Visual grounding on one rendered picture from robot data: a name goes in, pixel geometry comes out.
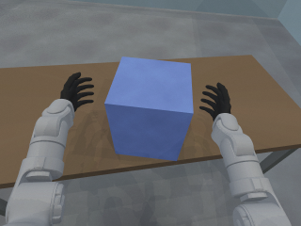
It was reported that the robot right forearm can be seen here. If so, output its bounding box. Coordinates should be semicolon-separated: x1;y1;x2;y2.
211;113;292;226

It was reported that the left robot hand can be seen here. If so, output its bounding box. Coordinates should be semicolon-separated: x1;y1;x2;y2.
60;72;94;112

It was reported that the table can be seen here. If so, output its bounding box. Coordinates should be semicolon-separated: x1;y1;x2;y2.
0;55;301;217

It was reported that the robot left forearm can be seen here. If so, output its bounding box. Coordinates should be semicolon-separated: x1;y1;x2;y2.
5;99;75;224

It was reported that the robot left upper arm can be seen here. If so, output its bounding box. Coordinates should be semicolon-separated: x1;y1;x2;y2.
2;182;65;226

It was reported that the right robot hand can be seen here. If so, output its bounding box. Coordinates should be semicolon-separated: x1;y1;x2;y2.
199;82;231;121

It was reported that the robot right upper arm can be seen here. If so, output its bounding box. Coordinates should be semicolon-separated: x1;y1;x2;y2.
232;202;291;226

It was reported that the carton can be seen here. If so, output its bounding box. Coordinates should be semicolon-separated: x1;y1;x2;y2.
104;56;194;161

